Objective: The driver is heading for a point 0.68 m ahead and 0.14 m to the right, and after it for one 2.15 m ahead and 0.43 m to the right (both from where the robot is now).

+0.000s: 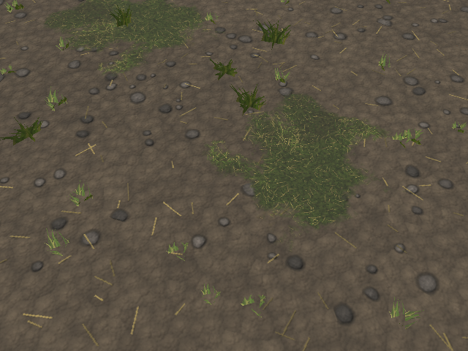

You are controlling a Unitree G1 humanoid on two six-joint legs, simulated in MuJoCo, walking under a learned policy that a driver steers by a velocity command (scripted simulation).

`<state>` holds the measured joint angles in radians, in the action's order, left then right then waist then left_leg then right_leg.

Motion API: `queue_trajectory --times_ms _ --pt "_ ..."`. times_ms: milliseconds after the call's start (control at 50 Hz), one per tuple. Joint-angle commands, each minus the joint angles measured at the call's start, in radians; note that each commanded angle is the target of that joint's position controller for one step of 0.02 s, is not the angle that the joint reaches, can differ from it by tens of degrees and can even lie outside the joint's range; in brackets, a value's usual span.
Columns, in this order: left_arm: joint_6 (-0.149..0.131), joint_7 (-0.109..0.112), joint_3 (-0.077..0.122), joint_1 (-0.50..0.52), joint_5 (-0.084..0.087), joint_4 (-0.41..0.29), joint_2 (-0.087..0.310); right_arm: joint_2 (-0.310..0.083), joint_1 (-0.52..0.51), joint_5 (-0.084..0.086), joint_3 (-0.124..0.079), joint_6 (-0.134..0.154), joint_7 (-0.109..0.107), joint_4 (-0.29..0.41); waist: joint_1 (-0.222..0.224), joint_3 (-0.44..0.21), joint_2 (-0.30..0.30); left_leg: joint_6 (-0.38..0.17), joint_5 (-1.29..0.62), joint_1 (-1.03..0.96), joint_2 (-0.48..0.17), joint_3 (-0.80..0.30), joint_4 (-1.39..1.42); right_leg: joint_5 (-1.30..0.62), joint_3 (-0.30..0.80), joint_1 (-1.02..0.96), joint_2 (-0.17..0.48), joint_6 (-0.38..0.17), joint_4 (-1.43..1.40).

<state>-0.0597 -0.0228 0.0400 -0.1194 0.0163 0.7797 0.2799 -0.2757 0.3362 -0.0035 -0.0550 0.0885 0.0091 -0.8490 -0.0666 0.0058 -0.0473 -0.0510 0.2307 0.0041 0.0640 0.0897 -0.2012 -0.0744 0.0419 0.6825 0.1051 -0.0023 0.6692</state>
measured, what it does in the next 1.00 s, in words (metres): walks ahead, turning right: right foot, then left foot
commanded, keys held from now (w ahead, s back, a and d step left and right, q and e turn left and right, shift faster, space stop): w+e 0.36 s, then w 0.64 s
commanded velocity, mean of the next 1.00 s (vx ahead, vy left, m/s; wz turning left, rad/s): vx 0.50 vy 0.00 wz -0.28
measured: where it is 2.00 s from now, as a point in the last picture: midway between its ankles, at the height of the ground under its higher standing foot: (295, 169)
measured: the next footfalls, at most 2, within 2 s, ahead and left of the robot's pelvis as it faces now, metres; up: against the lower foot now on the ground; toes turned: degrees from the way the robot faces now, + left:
right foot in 0.16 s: +0.26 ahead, -0.14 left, +0.00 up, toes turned -7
left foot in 0.62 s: +0.57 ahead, +0.02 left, +0.00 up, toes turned -17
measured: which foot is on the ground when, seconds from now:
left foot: down 0.00-0.18, up 0.20-0.60, down 0.62-1.00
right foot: up 0.00-0.14, down 0.16-0.66, up 0.68-1.00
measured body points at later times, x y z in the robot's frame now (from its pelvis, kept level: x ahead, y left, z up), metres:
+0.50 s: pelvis +0.29 -0.06 +0.00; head +0.32 -0.08 +0.45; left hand +0.41 +0.21 -0.11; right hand +0.43 -0.35 -0.09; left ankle +0.50 +0.07 -0.70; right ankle +0.22 -0.14 -0.74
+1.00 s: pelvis +0.57 -0.08 +0.00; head +0.60 -0.08 +0.45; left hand +0.83 +0.09 -0.09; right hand +0.50 -0.35 -0.12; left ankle +0.53 +0.03 -0.74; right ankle +0.69 -0.30 -0.69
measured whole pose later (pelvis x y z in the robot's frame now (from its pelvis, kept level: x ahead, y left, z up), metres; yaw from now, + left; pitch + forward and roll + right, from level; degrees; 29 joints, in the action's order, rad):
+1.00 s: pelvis +0.57 -0.08 +0.00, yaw -17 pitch +2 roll +1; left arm -0.06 -0.01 0.05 -0.12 0.01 0.69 0.27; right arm -0.27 0.37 0.01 -0.04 0.08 0.01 -0.85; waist -0.08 0.01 -0.04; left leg -0.06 0.22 0.05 0.06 0.02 -0.23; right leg -0.02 0.05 0.66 0.10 0.01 0.66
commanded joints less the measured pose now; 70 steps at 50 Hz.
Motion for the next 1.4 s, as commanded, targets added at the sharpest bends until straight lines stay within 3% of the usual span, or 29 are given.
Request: queue_trajectory --times_ms 20,100,140,160,180,200,220,260,280,360,440,540,620,640,660,680,700,740,820,980,1080,1120,1160,1180,1200,1220,1260,1320,1400 --pt "-0.013 -0.016 0.006 0.125 0.005 -0.103 0.049 -0.167 0.012 0.007 -0.041 0.002 -0.008 0.028 -0.018 0.063 0.083 -0.127 -0.279 -0.004 -0.304 -0.059 0.064 -0.016 -0.01 0.001 -0.018 -0.023 -0.067" --pt "-0.012 -0.04 0.018 0.119 -0.001 -0.139 0.075 -0.192 -0.004 0.014 -0.051 -0.028 -0.022 0.019 0.016 0.033 0.116 -0.084 -0.638 -0.129 -0.333 -0.012 -0.091 0.178 -0.081 -0.048 -0.074 -0.077 -0.097" --pt "-0.008 -0.037 0.058 -0.082 -0.002 -0.099 0.139 -0.204 -0.03 0.014 -0.052 -0.048 -0.038 0.033 0.13 -0.094 0.123 -0.038 -0.916 -0.085 -0.291 0.052 -0.382 0.189 -0.138 -0.337 -0.156 -0.126 -0.138" --pt "-0.002 -0.023 0.092 -0.255 0.0 -0.064 0.216 -0.184 -0.021 0.001 -0.041 -0.046 -0.048 0.056 0.2 -0.199 0.056 0.002 -0.73 0.128 -0.254 0.066 -0.656 0.145 0.016 -0.646 -0.078 -0.183 -0.137" --pt "0.0 -0.015 0.115 -0.303 0.01 -0.06 0.324 -0.051 0.079 -0.027 0.006 -0.016 -0.028 0.102 0.129 -0.312 -0.199 0.075 0.053 0.603 -0.055 0.035 -1.04 0.288 0.55 -1.04 0.178 -0.377 -0.192" --pt "-0.003 -0.012 0.09 -0.328 0.011 -0.073 0.241 -0.104 0.012 -0.005 0.0 0.024 -0.011 0.096 0.179 -0.404 -0.135 0.066 0.334 0.752 -0.017 -0.167 -1.171 0.371 0.777 -1.127 0.232 -0.408 -0.333" --pt "-0.005 -0.008 0.076 -0.295 0.001 -0.073 0.195 -0.156 -0.083 0.033 -0.014 0.049 0.002 0.129 0.195 -0.272 -0.091 0.044 0.262 0.831 -0.075 -0.195 -1.178 0.322 0.623 -1.044 0.196 -0.354 -0.349" --pt "-0.006 -0.003 0.064 -0.175 -0.003 -0.099 0.151 -0.144 -0.148 0.009 -0.012 0.063 -0.006 0.145 0.125 -0.111 0.046 0.041 0.14 0.762 -0.146 -0.175 -1.012 0.142 0.42 -0.753 0.121 -0.302 -0.37" --pt "-0.006 0.001 0.055 -0.135 -0.014 -0.117 0.13 -0.151 -0.138 -0.003 -0.021 0.053 -0.01 0.147 0.087 -0.086 0.025 0.049 0.112 0.684 -0.168 -0.179 -0.959 0.059 0.37 -0.647 0.097 -0.297 -0.394" --pt "-0.007 0.019 0.065 -0.117 -0.007 -0.132 0.156 -0.103 -0.136 -0.013 -0.013 0.013 -0.014 0.164 0.048 -0.039 0.001 0.108 0.037 0.606 -0.16 -0.145 -0.769 -0.028 0.268 -0.452 0.047 -0.303 -0.452" --pt "-0.004 0.033 0.065 -0.174 -0.001 -0.104 0.157 -0.058 -0.271 -0.009 0.009 0.018 -0.002 0.186 0.113 -0.017 -0.023 0.119 -0.29 0.508 -0.121 -0.119 -0.46 0.064 0.159 -0.395 -0.014 -0.233 -0.453" --pt "0.0 0.029 0.064 -0.255 0.003 -0.06 0.161 -0.101 -0.359 0.009 -0.003 0.032 0.016 0.218 0.147 0.009 -0.035 0.073 -0.292 0.509 -0.105 -0.142 -0.322 0.155 0.241 -0.532 0.062 -0.208 -0.387" --pt "0.013 0.03 0.058 -0.236 -0.005 -0.056 0.144 -0.154 -0.191 0.001 -0.033 0.042 0.013 0.18 0.049 -0.053 -0.047 -0.008 -0.185 0.289 -0.08 -0.102 -0.255 -0.096 0.234 -0.589 0.034 -0.154 -0.184" --pt "0.012 0.03 0.04 -0.233 -0.016 -0.074 0.105 -0.201 -0.042 -0.011 -0.048 0.045 0.008 0.16 -0.016 -0.185 0.018 -0.071 -0.209 0.053 -0.202 -0.223 -0.285 -0.029 0.175 -0.491 -0.026 -0.117 0.058" --pt "-0.003 0.03 0.019 -0.368 -0.001 -0.082 0.037 -0.292 0.078 -0.015 -0.075 0.033 0.009 0.127 0.004 -0.33 0.276 -0.234 -0.032 -0.315 -0.407 -0.627 -0.236 0.313 0.06 -0.137 -0.178 -0.032 0.429" --pt "-0.013 0.029 0.022 -0.348 0.006 -0.079 0.079 -0.224 0.118 0.013 -0.06 0.027 0.019 0.106 -0.02 -0.322 0.326 -0.253 0.225 -0.345 -0.451 -0.866 -0.096 0.649 0.113 0.04 -0.18 -0.025 0.558" --pt "-0.016 0.026 0.041 -0.245 0.018 -0.095 0.152 -0.166 0.056 0.02 -0.041 0.024 0.017 0.116 -0.03 -0.17 0.209 -0.206 0.318 -0.228 -0.426 -0.761 -0.078 0.58 0.125 0.115 -0.121 -0.034 0.615" --pt "-0.017 0.026 0.039 -0.131 -0.003 -0.125 0.136 -0.125 -0.055 -0.001 -0.023 0.013 0.016 0.132 0.009 -0.022 0.11 -0.176 0.152 0.014 -0.347 -0.554 -0.037 0.441 0.061 0.085 -0.044 -0.035 0.528" --pt "-0.005 0.024 0.036 -0.166 -0.01 -0.11 0.079 -0.112 -0.081 0.0 -0.015 0.023 0.014 0.12 0.064 -0.011 0.152 -0.178 -0.115 0.145 -0.275 -0.371 0.032 0.334 0.03 -0.021 0.002 -0.012 0.385" --pt "-0.024 0.006 0.014 0.08 -0.006 -0.17 0.031 -0.166 0.029 0.021 -0.027 0.003 -0.004 0.05 -0.015 0.033 0.109 -0.146 -0.279 0.108 -0.239 -0.194 0.052 -0.012 -0.027 -0.063 -0.029 0.017 -0.049" --pt "-0.037 -0.02 0.017 0.17 0.001 -0.211 0.05 -0.181 0.083 0.026 -0.033 -0.026 -0.011 0.007 -0.019 0.058 0.12 -0.128 -0.357 -0.041 -0.308 -0.221 -0.024 0.083 -0.028 -0.053 -0.055 -0.026 -0.155" --pt "-0.04 -0.022 0.031 0.098 -0.003 -0.197 0.082 -0.2 0.062 0.026 -0.039 -0.035 -0.017 0.005 0.035 0.011 0.14 -0.106 -0.571 -0.07 -0.306 -0.207 -0.12 0.148 -0.055 -0.179 -0.09 -0.059 -0.184" --pt "-0.037 -0.006 0.072 -0.191 -0.015 -0.119 0.168 -0.167 0.035 0.016 -0.023 -0.038 -0.021 0.024 0.176 -0.192 0.108 -0.052 -0.637 0.092 -0.224 -0.135 -0.469 0.081 -0.018 -0.639 -0.045 -0.136 -0.172" --pt "-0.031 0.002 0.095 -0.315 -0.03 -0.103 0.274 -0.067 0.133 -0.002 0.01 -0.019 -0.015 0.052 0.168 -0.363 -0.1 0.017 -0.215 0.484 -0.09 -0.078 -0.861 0.112 0.369 -1.067 0.22 -0.28 -0.147" --pt "-0.022 0.001 0.083 -0.356 -0.01 -0.081 0.221 -0.065 0.142 0.008 0.016 0.002 -0.007 0.035 0.179 -0.452 -0.213 0.034 0.343 0.673 -0.013 -0.178 -1.048 0.28 0.681 -1.145 0.304 -0.35 -0.304" --pt "-0.019 0.003 0.063 -0.296 -0.005 -0.085 0.168 -0.159 0.048 0.036 -0.011 0.016 0.0 0.058 0.185 -0.288 -0.121 0.022 0.31 0.773 -0.081 -0.208 -1.115 0.393 0.58 -1.025 0.263 -0.298 -0.344" --pt "-0.017 0.002 0.043 -0.161 -0.014 -0.096 0.117 -0.149 -0.073 0.03 -0.011 0.018 0.001 0.09 0.129 -0.075 -0.011 0.022 0.15 0.75 -0.161 -0.154 -1.02 0.299 0.357 -0.718 0.18 -0.251 -0.413" --pt "-0.035 -0.005 0.037 -0.093 -0.021 -0.09 0.089 -0.098 -0.015 0.015 -0.01 -0.013 -0.004 0.066 0.049 -0.029 -0.047 0.046 0.057 0.604 -0.203 -0.156 -0.913 0.161 0.222 -0.512 0.118 -0.245 -0.502" --pt "-0.046 0.005 0.049 -0.129 -0.017 -0.048 0.128 -0.075 -0.116 0.003 -0.004 -0.023 -0.009 0.098 0.057 0.014 -0.012 0.077 -0.122 0.655 -0.214 -0.147 -0.721 0.052 0.111 -0.486 0.101 -0.25 -0.547"
Keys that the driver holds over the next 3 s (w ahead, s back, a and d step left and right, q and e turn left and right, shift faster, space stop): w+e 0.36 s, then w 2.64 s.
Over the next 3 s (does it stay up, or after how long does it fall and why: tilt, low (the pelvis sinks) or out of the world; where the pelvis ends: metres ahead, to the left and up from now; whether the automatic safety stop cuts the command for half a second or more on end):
stays up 1.64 -0.38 0.00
